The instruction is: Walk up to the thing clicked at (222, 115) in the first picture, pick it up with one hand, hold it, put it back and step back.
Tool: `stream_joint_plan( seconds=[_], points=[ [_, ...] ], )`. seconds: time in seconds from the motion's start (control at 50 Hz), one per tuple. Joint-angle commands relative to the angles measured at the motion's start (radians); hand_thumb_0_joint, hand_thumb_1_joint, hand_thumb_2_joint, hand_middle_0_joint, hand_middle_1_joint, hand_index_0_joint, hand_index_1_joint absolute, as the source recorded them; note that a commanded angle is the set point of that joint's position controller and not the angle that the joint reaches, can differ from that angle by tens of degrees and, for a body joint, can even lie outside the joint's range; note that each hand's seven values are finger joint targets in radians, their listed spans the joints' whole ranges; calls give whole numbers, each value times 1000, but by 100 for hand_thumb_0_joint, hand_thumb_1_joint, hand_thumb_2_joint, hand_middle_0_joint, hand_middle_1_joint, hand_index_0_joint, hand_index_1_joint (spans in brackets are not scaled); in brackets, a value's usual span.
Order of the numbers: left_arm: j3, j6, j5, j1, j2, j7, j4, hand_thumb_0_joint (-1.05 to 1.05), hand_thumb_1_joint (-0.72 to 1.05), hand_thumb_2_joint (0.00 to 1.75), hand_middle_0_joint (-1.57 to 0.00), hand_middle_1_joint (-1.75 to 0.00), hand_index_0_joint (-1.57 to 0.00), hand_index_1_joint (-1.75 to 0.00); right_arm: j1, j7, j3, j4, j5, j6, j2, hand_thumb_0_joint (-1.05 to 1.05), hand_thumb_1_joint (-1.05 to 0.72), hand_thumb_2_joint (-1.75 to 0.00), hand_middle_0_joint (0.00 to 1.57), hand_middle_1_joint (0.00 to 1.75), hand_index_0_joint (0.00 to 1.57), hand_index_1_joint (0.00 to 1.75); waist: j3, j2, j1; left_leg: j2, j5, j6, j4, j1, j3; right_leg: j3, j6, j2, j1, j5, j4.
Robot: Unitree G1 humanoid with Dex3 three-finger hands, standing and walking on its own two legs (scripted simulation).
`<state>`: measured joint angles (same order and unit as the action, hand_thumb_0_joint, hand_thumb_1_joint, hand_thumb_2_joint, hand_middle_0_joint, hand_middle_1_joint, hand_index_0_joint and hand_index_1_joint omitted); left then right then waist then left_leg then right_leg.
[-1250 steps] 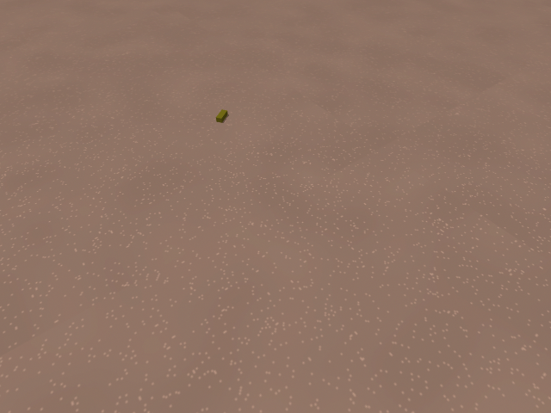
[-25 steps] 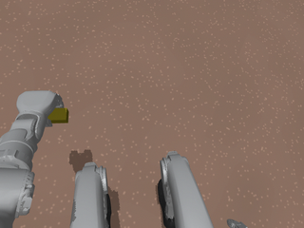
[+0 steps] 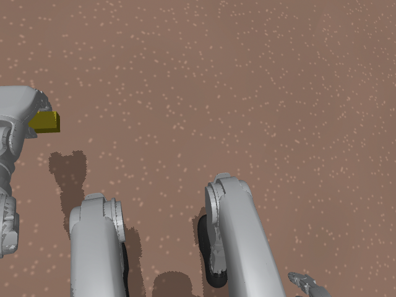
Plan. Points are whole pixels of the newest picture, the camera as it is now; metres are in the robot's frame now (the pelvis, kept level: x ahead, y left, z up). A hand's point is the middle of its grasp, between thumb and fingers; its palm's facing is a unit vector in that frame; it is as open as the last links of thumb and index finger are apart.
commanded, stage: crouch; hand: left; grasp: from above
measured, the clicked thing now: (33, 122) +0.49 +0.27 -0.20
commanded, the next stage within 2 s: lower in 0.50 s
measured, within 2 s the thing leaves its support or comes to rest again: rests again in 1.84 s
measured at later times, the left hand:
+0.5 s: hand (32, 127) +0.48 +0.28 -0.22, palm faces -0.46 -0.01 -0.89, open 6.6 cm
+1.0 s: hand (41, 133) +0.48 +0.28 -0.28, palm faces -0.47 -0.04 -0.88, open 6.6 cm
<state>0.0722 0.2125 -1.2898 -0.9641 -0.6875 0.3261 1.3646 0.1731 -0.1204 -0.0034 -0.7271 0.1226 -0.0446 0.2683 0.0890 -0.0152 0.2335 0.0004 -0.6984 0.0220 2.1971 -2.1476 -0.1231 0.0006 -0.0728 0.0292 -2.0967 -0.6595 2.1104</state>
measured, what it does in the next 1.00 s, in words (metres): lowers itself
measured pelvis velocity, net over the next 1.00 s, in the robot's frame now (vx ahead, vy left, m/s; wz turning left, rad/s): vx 0.00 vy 0.01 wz -0.07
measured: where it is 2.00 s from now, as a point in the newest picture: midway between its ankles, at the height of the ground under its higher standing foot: (167, 276)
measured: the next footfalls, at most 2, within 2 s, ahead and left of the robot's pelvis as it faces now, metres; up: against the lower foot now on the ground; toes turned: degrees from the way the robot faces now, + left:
none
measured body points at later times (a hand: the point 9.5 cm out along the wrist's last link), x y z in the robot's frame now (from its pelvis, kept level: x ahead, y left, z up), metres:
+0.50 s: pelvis -0.01 +0.00 -0.05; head +0.25 +0.07 +0.31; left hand +0.50 +0.28 -0.17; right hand +0.01 -0.27 -0.15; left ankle +0.07 +0.13 -0.36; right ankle +0.10 -0.15 -0.36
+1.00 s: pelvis +0.00 +0.01 -0.08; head +0.26 +0.08 +0.27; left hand +0.50 +0.28 -0.23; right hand +0.01 -0.27 -0.16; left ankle +0.07 +0.13 -0.36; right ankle +0.10 -0.15 -0.36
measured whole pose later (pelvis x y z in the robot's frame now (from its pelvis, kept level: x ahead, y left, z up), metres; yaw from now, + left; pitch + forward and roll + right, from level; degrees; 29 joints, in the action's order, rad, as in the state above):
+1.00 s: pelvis +0.00 +0.01 -0.08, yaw -4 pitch +33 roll -11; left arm 0.14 0.31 -1.40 -1.06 -0.89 0.44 1.57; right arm 0.16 -0.17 0.12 -0.71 0.19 -0.05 0.30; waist -0.04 0.04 0.32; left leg 0.02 -0.70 0.02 2.47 -2.36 -0.19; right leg 0.03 -0.08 0.00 -2.27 -0.65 2.33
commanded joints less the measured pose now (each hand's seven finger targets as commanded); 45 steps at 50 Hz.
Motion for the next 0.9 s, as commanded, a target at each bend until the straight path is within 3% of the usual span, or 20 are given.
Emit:
stream_joint_plan(
  seconds=[0.0,0.02,0.04,0.1,0.22,0.26,0.38,0.46,0.54,0.6,0.62,0.66,0.68,0.78,0.8,0.88],
  points=[
    [30,9,1,-297,-258,34,-66,0,84,22,-117,-21,-120,-17,232,2,-74,12,-1,3,239,0,-91,-90,20,30,20,30,661,-230,18,14,234,-38,-211,495,93,110,100,-29,306,223,-175],
    [51,25,1,-368,-294,37,-160,0,86,20,-117,-22,-121,-18,238,-2,-76,5,4,5,238,0,-91,-90,20,30,20,30,678,-259,26,15,238,-39,-204,484,95,113,100,-30,307,229,-163],
    [45,26,-7,-348,-293,38,-108,0,85,21,-117,-21,-121,-17,232,-3,-73,6,6,6,238,0,-91,-90,20,30,20,30,678,-252,18,16,226,-40,-194,482,100,111,101,-33,309,220,-164],
    [58,44,-11,-411,-321,50,-143,0,87,18,-117,-23,-122,-18,237,-8,-65,4,9,5,245,0,-91,-90,20,30,20,30,698,-287,32,14,231,-37,-176,487,91,120,103,-34,280,222,-131],
    [58,53,-26,-423,-340,76,-66,0,86,17,-116,-22,-121,-17,232,-9,-50,1,22,3,258,0,-91,-90,20,30,20,30,669,-285,49,15,165,-39,-141,455,88,130,100,-35,223,171,-109],
    [63,55,-38,-435,-369,83,-58,0,85,14,-118,-18,-122,-13,225,-9,-42,-1,21,3,261,0,-91,-90,20,30,20,30,674,-312,40,17,164,-38,-134,441,88,133,104,-40,207,170,-90],
    [54,47,-49,-436,-361,93,-36,0,86,14,-119,-17,-122,-13,235,-11,-24,-6,28,1,266,0,-91,-90,20,30,20,30,653,-311,65,17,183,-42,-101,416,86,142,99,-40,195,198,-65],
    [58,42,-46,-426,-380,93,-23,0,87,14,-120,-15,-123,-12,236,-15,-16,-4,27,0,276,0,-92,-90,20,30,20,30,630,-320,64,16,185,-38,-99,405,71,151,99,-39,171,200,-43],
    [38,37,-44,-412,-353,87,-7,0,89,11,-122,-14,-125,-10,225,-16,-12,5,28,2,277,0,-92,-90,20,30,20,30,617,-352,65,14,181,-31,-101,434,60,157,103,-40,130,193,-30],
    [65,37,-49,-407,-391,85,-34,0,89,16,-125,-10,-127,-9,245,-19,-12,2,30,5,286,0,-91,-90,20,30,20,30,625,-329,71,16,216,-31,-76,429,61,154,98,-34,144,224,-21],
    [55,45,-41,-441,-386,83,-71,0,88,15,-125,-10,-126,-9,241,-21,-9,1,29,6,275,0,-91,-90,20,30,20,30,633,-349,67,17,215,-35,-67,408,74,151,101,-42,165,226,-23],
    [45,45,-43,-410,-359,83,-11,0,90,15,-125,-12,-127,-10,242,-23,-3,1,34,4,284,0,-91,-90,20,30,20,30,592,-323,92,14,226,-34,-55,405,59,159,96,-38,132,232,-13],
    [42,48,-42,-387,-350,84,17,0,88,15,-124,-11,-126,-9,241,-24,2,4,36,5,284,0,-91,-90,20,30,20,30,588,-315,89,16,234,-32,-55,405,57,163,95,-39,133,237,-11],
    [82,75,-61,-419,-429,109,5,0,90,16,-125,-13,-127,-11,240,-31,13,10,47,3,298,0,-91,-90,20,30,20,30,598,-342,95,16,270,-32,-24,388,57,172,97,-45,155,267,21],
    [63,78,-65,-399,-400,112,29,0,90,17,-125,-14,-127,-12,241,-32,18,2,50,4,289,0,-91,-90,20,30,20,30,592,-349,92,16,258,-31,-28,396,57,175,96,-49,150,255,19],
    [86,96,-83,-442,-450,144,16,0,95,16,-127,-17,-130,-14,233,-38,25,9,63,-1,305,0,-91,-90,20,30,20,30,583,-400,111,13,260,-30,-10,410,54,187,92,-52,127,257,41]
  ],
)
